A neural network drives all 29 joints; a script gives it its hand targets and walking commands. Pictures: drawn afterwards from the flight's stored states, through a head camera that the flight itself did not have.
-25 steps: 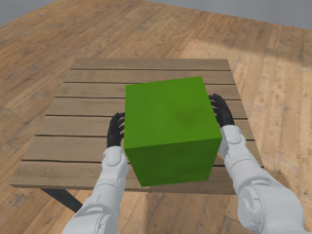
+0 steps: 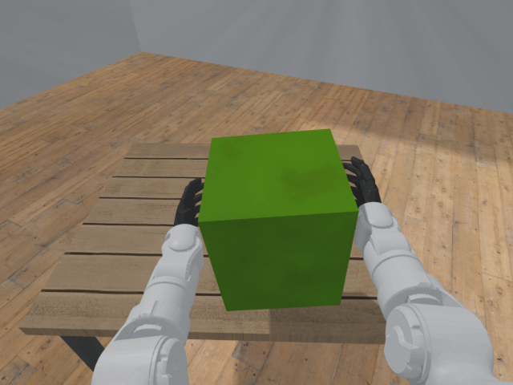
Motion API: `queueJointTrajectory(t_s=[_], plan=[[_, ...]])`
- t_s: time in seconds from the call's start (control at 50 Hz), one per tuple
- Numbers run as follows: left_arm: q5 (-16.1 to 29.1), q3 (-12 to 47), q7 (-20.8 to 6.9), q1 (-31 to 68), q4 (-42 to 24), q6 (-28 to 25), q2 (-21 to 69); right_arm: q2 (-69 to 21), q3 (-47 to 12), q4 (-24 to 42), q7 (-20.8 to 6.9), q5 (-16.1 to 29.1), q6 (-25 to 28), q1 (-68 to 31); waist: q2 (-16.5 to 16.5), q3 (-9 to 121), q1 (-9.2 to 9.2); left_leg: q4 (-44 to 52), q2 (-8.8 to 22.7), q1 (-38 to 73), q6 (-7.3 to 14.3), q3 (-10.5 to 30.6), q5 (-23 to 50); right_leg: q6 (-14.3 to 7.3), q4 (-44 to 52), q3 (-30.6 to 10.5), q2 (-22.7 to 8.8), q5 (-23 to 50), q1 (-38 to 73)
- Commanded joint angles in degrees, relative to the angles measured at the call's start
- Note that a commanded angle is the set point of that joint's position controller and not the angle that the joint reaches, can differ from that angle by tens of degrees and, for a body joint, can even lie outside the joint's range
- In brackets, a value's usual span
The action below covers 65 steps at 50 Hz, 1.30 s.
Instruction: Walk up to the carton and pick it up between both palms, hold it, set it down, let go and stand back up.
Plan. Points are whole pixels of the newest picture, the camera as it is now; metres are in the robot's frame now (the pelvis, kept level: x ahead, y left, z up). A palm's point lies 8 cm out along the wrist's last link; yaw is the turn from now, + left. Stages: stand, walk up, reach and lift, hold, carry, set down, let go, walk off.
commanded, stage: reach and lift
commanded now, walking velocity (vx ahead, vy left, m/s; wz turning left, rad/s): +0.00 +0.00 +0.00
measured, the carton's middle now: (276, 222) +0.41 +0.02 +0.07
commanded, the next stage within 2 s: hold in 1.78 s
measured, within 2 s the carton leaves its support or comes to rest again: neither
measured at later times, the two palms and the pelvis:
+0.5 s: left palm (167, 204) +0.38 +0.19 +0.14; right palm (355, 195) +0.40 -0.11 +0.15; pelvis +0.01 +0.01 +0.01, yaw +0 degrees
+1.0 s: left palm (159, 192) +0.36 +0.19 +0.17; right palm (361, 192) +0.38 -0.11 +0.18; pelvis +0.00 +0.02 +0.01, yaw +1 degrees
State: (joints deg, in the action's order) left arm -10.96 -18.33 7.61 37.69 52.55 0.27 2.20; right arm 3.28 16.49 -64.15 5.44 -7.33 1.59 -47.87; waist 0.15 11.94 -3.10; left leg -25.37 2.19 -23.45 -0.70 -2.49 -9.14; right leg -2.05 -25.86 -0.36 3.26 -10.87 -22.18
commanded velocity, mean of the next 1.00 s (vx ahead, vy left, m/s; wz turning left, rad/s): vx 0.00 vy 0.00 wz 0.00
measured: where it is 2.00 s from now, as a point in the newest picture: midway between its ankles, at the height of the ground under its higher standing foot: outside the picture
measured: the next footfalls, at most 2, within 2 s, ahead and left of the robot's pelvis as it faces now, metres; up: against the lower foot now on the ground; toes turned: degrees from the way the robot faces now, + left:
none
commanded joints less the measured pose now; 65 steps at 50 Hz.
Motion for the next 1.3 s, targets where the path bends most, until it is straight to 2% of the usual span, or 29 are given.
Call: queueJointTrajectory(t_s=[0.0, 0.04, 0.14, 0.16, 0.2, 0.22, 0.28, 0.32, 0.38, 0.4, 0.44, 0.46, 0.54, 0.6, 0.66, 0.68, 0.78, 0.8, 0.82, 0.92, 0.94, 0.96, 1.04, 1.08, 1.1, 1.14, 1.16, 1.22, 1.28], plan=[[-0.23, 12.81, -8.2, 47.1, -10.87, -2.37, 27.0, -43.02, -13.0, 7.41, -9.2, 1.39, 0.26, -28.09, 5.24, 13.02, 3.49, 10.27, -4.31, 7.32, 1.26, 0.46, -5.18, 5.7, 6.59, -0.65, -4.02, 8.41, 23.28], [0.2, 14.84, -7.88, 43.42, -15.23, -1.28, 29.08, -42.1, -15.29, 8.38, -8.65, 3.97, 0.54, -26.13, 3.42, 16.45, 2.69, 9.24, -3.54, 12.21, 0.38, 0.74, 2.83, 4.58, 6.2, 0.96, -2.49, 14.08, 24.64], [-2.48, 8.2, -12.45, 38.43, -12.5, 3.51, 23.98, -40.65, -15.34, 8.25, -6.7, 3.48, -3.0, -22.4, 6.99, 3.46, 2.57, 11.73, -4.08, 11.8, 1.63, 0.19, -2.37, 6.51, 8.36, -0.79, -4.85, 15.29, 28.77], [-1.39, 10.15, -12.58, 39.1, -14.15, 4.04, 25.39, -40.75, -15.36, 13.06, -6.19, 3.74, -2.51, -24.83, 7.43, 6.23, 4.96, 11.46, -4.05, 14.15, 1.3, 0.93, -1.01, 6.91, 8.13, 0.17, -4.26, 18.49, 28.56], [1.82, 14.81, -12.2, 41.4, -21.99, 3.51, 27.53, -44.45, -22.14, 19.36, -5.78, 7.38, -0.89, -28.65, 7.01, 16.41, 2.51, 9.11, -4.32, 16.74, 1.04, 0.52, 7.18, 6.66, 6.78, 0.02, -3.56, 26.9, 32.2], [3.47, 18.33, -11.68, 44.2, -25.86, 3.02, 29.35, -44.52, -23.4, 20.43, -5.43, 7.88, -0.39, -28.69, 6.56, 23.13, 4.63, 7.67, -4.75, 16.92, 0.33, 1.14, 12.11, 6.3, 5.5, 0.31, -3.35, 33.66, 35.14], [5.56, 25.51, -11.09, 40.9, -24.0, 4.93, 34.99, -45.49, -27.26, 27.98, -3.66, 9.99, 0.19, -33.5, 3.89, 27.13, 5.15, 6.39, -5.41, 15.51, -0.76, 1.51, 13.2, 6.08, 5.29, -0.44, -3.49, 36.67, 35.25], [1.25, 20.5, -12.44, 37.93, -17.24, 8.34, 31.3, -40.33, -20.16, 20.05, -3.22, 6.65, -2.27, -29.19, 3.6, 9.87, 7.23, 9.88, -4.94, 16.54, 0.35, 2.11, 3.15, 5.64, 9.17, -0.11, -4.36, 21.36, 27.56], [-4.66, 12.43, -13.53, 32.71, -18.09, 12.48, 28.73, -36.75, -18.31, 13.95, -4.6, 6.62, -5.04, -23.29, 2.93, 2.56, 1.97, 11.68, -3.05, 20.88, 1.06, 0.82, 2.81, 3.3, 11.83, 1.51, -2.62, 6.2, 22.32], [-2.69, 13.56, -14.8, 32.06, -16.18, 13.9, 28.36, -36.92, -19.58, 19.66, -4.0, 6.8, -5.13, -24.75, 5.96, 2.98, 3.52, 11.07, -3.85, 20.01, 1.65, 0.61, 1.6, 4.39, 12.05, 1.14, -2.89, 9.15, 24.47], [-1.55, 13.24, -15.53, 34.99, -19.29, 15.08, 28.78, -37.1, -19.48, 21.8, -3.32, 8.47, -5.04, -28.3, 6.35, 4.44, 4.07, 11.05, -3.92, 19.45, 1.66, 1.19, 2.55, 4.73, 11.55, 1.66, -3.06, 12.32, 26.18], [1.45, 19.34, -14.95, 37.84, -25.44, 14.37, 31.31, -38.66, -21.97, 26.22, -3.17, 9.68, -4.38, -28.78, 3.95, 9.56, 6.65, 9.66, -4.05, 21.33, 0.42, 1.88, 8.01, 4.75, 10.09, 1.98, -2.44, 18.31, 28.27], [3.78, 26.3, -13.01, 37.28, -35.66, 13.68, 34.78, -44.01, -31.08, 31.53, -2.61, 14.1, -4.24, -28.49, 1.88, 20.79, 4.59, 5.08, -4.75, 25.08, -0.83, 1.91, 21.41, 4.8, 7.0, 0.96, -2.01, 34.27, 33.16], [0.47, 22.31, -13.62, 33.85, -25.32, 17.33, 32.99, -37.92, -24.18, 26.35, -2.72, 11.56, -5.78, -29.28, 0.9, 6.96, 5.62, 8.28, -4.13, 25.54, -0.47, 2.22, 11.08, 3.8, 11.18, 2.03, -2.01, 14.84, 21.76], [-2.62, 16.26, -16.64, 28.88, -23.01, 21.1, 28.34, -35.83, -23.62, 25.36, -1.9, 10.56, -8.1, -24.56, 4.43, 1.06, 4.95, 10.43, -4.19, 22.21, 1.44, 1.11, 4.64, 4.68, 12.1, 1.33, -3.25, 12.79, 25.97], [-1.73, 16.95, -17.3, 28.61, -24.75, 21.4, 28.28, -37.96, -26.29, 31.47, -1.18, 11.33, -7.74, -27.2, 7.08, 6.27, 4.85, 9.01, -4.24, 23.99, 1.88, 1.07, 7.59, 5.28, 11.17, 1.54, -2.74, 18.83, 28.97], [4.32, 27.95, -16.04, 37.51, -38.3, 20.25, 35.41, -41.4, -31.57, 38.82, -0.3, 15.05, -6.58, -31.4, 1.55, 14.39, 7.29, 6.13, -4.8, 26.25, -0.58, 2.23, 16.53, 5.02, 8.79, 2.37, -2.03, 26.04, 29.57], [4.24, 27.54, -15.73, 37.25, -31.76, 20.69, 36.7, -38.63, -26.4, 31.76, -0.71, 13.72, -7.52, -30.43, -1.14, 8.2, 9.56, 8.18, -4.22, 24.53, -1.53, 2.66, 9.88, 3.91, 10.75, 2.22, -2.0, 15.97, 24.47], [4.48, 28.28, -15.39, 39.04, -36.84, 20.11, 35.79, -39.2, -26.85, 34.51, -0.99, 13.2, -6.87, -30.06, -0.12, 11.63, 9.08, 7.31, -3.69, 26.31, -1.21, 2.72, 12.46, 3.69, 9.99, 3.07, -1.39, 16.06, 24.44], [-1.49, 21.15, -16.02, 33.19, -28.11, 24.69, 31.78, -35.27, -22.63, 28.86, -2.44, 12.31, -8.91, -28.56, -0.18, 0.73, 6.85, 10.37, -3.23, 23.3, 0.3, 2.43, 2.65, 2.44, 12.71, 3.05, -2.0, 1.32, 21.33], [-1.76, 21.46, -16.33, 34.81, -26.72, 25.22, 31.52, -33.02, -19.48, 25.65, -2.68, 10.6, -9.22, -27.12, -1.41, -1.38, 9.05, 11.48, -3.22, 23.11, -0.58, 2.14, -0.91, 2.55, 13.47, 3.26, -2.1, -1.85, 19.52], [-1.66, 19.28, -17.15, 32.53, -25.2, 26.03, 31.16, -35.76, -22.74, 30.84, -2.39, 11.84, -8.88, -31.19, 2.13, -0.79, 6.44, 10.97, -3.89, 21.05, 1.33, 1.89, -0.61, 3.12, 13.28, 3.29, -2.31, -1.02, 21.64], [-1.23, 20.95, -16.98, 35.48, -32.97, 25.89, 31.02, -37.27, -25.38, 33.54, -2.64, 13.41, -8.43, -33.09, -0.62, 4.25, 4.94, 10.04, -4.55, 24.27, 1.02, 0.82, 4.41, 3.42, 12.84, 3.07, -2.28, 4.16, 22.53], [1.81, 24.16, -16.26, 37.75, -34.74, 24.85, 32.4, -39.26, -27.65, 36.2, -2.12, 14.37, -8.06, -33.45, 0.75, 9.25, 6.44, 8.96, -4.36, 25.69, 0.72, 1.35, 6.54, 3.62, 11.79, 3.15, -1.7, 7.06, 22.92], [2.19, 23.55, -15.83, 36.8, -33.65, 24.54, 33.7, -39.38, -29.33, 40.63, -2.25, 15.74, -7.03, -39.77, 2.08, 13.53, 4.09, 8.31, -4.37, 25.89, 1.19, 1.2, 8.13, 3.77, 11.48, 3.34, -1.25, 7.17, 23.64], [3.26, 28.54, -14.48, 38.92, -38.8, 24.26, 35.74, -38.76, -28.21, 38.83, -2.27, 14.91, -7.28, -35.1, -2.26, 12.25, 7.12, 7.53, -3.65, 28.02, -0.94, 2.0, 12.17, 2.82, 10.91, 3.63, -1.06, 9.94, 21.63], [2.28, 25.48, -14.77, 37.1, -33.79, 24.82, 35.03, -38.85, -27.31, 36.75, -2.22, 14.47, -7.95, -35.63, 1.6, 10.41, 6.93, 7.95, -3.37, 27.23, -0.13, 2.18, 10.59, 3.21, 11.15, 4.12, -0.55, 8.19, 21.97], [-0.37, 24.08, -15.28, 30.91, -34.52, 26.7, 32.81, -35.85, -27.71, 34.77, -2.07, 15.32, -8.85, -29.6, 0.0, 6.84, 6.94, 7.96, -3.7, 28.16, -0.26, 2.14, 14.07, 3.39, 11.72, 3.97, -0.69, 12.28, 24.41], [-1.88, 20.93, -16.25, 32.97, -31.47, 28.56, 29.54, -35.87, -27.06, 35.46, -1.85, 15.09, -9.74, -33.81, 1.72, 4.06, 5.23, 9.5, -4.08, 25.22, 1.62, 1.53, 4.88, 3.98, 12.96, 3.1, -2.0, 4.83, 23.5]])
